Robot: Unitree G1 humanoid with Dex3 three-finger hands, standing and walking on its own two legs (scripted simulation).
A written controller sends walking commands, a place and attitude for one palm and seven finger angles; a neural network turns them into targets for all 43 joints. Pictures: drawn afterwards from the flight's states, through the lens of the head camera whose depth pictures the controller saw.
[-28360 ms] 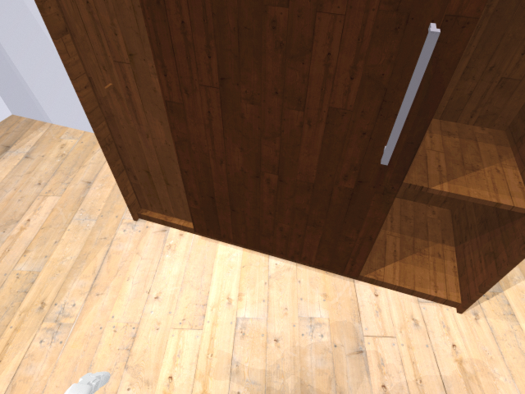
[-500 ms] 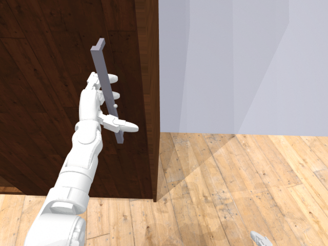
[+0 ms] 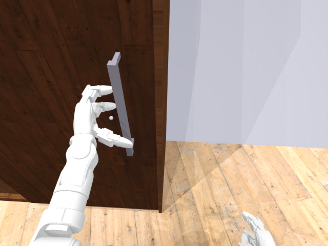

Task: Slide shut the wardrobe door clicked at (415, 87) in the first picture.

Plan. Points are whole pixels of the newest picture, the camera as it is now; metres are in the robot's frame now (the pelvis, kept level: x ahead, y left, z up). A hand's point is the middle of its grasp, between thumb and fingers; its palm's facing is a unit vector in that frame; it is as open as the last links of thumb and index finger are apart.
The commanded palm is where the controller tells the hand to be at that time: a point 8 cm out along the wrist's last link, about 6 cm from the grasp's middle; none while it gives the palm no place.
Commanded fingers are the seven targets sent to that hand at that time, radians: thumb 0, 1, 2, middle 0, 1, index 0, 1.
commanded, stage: slip the hand off the handle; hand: left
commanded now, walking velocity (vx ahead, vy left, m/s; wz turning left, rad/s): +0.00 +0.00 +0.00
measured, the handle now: (124, 113) +0.42 +0.14 +0.10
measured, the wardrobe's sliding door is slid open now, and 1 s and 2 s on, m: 0.00 0.00 0.00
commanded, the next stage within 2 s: draw the hand back to the body in 0.98 s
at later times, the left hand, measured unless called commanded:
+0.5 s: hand (96, 129) +0.34 +0.18 +0.13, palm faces +0.18 -0.98 -0.11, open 14.7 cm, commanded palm +0.29 +0.23 +0.14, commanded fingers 0.00 -0.55 0.20 -0.25 -1.15 -0.25 -1.15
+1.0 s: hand (85, 165) +0.24 +0.18 +0.13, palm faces +0.21 -0.97 -0.13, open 14.7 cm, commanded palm +0.21 +0.22 +0.14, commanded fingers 0.00 -0.55 0.20 -0.25 -1.15 -0.25 -1.15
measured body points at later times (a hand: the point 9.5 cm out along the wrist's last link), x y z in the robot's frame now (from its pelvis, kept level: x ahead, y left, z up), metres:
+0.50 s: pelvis +0.01 +0.00 +0.00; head +0.00 -0.01 +0.45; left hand +0.32 +0.24 +0.14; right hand +0.15 -0.23 -0.10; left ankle -0.02 +0.11 -0.73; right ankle +0.04 -0.11 -0.73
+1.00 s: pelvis -0.01 -0.02 +0.00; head -0.03 -0.04 +0.45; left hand +0.23 +0.23 +0.14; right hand +0.20 -0.23 -0.07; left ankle -0.02 +0.11 -0.73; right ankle +0.04 -0.11 -0.73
